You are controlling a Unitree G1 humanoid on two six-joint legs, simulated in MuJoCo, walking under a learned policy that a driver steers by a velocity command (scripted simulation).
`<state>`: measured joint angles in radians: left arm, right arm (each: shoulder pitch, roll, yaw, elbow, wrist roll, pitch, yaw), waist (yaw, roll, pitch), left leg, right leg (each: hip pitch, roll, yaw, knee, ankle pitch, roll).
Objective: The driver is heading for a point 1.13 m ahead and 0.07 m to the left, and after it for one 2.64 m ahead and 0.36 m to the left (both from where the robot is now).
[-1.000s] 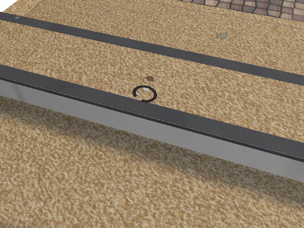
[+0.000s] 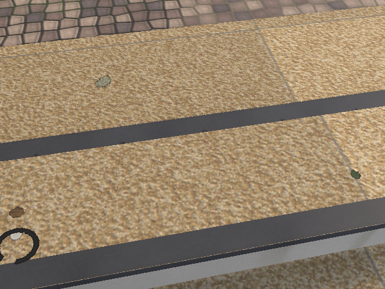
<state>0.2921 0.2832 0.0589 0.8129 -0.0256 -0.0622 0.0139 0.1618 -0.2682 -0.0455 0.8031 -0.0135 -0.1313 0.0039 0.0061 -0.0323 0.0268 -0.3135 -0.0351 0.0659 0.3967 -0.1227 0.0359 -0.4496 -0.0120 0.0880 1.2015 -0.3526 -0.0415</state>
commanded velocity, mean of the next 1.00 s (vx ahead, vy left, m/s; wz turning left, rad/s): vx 0.50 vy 0.00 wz -0.12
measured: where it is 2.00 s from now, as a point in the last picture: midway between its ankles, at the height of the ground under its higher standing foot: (198, 123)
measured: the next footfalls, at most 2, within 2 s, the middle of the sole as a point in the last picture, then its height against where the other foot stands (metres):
right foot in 0.34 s outside the picture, level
left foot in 0.94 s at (179, 218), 0.16 m higher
